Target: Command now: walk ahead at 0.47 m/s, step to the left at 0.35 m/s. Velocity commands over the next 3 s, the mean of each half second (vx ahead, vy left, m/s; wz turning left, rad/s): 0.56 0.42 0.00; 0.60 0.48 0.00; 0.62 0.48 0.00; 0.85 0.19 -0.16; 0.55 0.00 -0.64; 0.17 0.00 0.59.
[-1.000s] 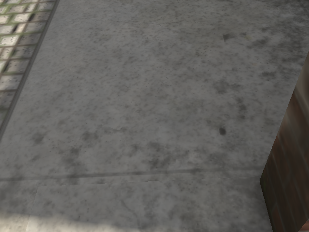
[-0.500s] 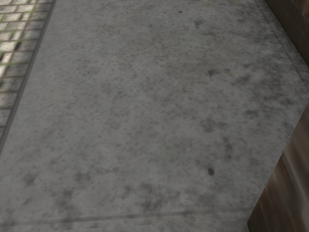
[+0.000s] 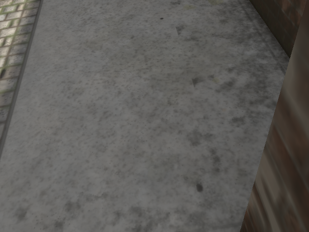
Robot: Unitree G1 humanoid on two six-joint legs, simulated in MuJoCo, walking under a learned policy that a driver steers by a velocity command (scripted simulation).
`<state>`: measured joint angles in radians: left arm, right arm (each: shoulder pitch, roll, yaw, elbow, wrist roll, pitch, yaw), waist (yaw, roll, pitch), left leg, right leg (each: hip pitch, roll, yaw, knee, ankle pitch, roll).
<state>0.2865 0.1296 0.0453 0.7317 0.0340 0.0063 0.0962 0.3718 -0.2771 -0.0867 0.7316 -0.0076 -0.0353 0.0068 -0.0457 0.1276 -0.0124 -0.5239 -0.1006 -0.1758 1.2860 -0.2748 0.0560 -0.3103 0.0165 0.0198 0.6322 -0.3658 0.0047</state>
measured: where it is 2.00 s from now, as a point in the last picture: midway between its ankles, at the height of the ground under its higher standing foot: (72, 126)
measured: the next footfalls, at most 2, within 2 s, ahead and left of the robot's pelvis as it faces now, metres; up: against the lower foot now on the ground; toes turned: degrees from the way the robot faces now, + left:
left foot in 0.34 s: +0.31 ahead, +0.16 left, +0.20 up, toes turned +0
right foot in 0.86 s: +0.41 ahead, +0.06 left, +0.21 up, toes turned -5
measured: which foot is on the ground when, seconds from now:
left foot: up 0.00-0.32, down 0.34-0.86, up 0.88-1.00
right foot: down 0.00-0.40, up 0.42-0.84, down 0.86-1.00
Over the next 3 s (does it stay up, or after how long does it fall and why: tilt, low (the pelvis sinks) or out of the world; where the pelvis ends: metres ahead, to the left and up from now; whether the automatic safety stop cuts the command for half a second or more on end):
stays up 1.40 0.38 0.23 its command is cut before an obstacle from the start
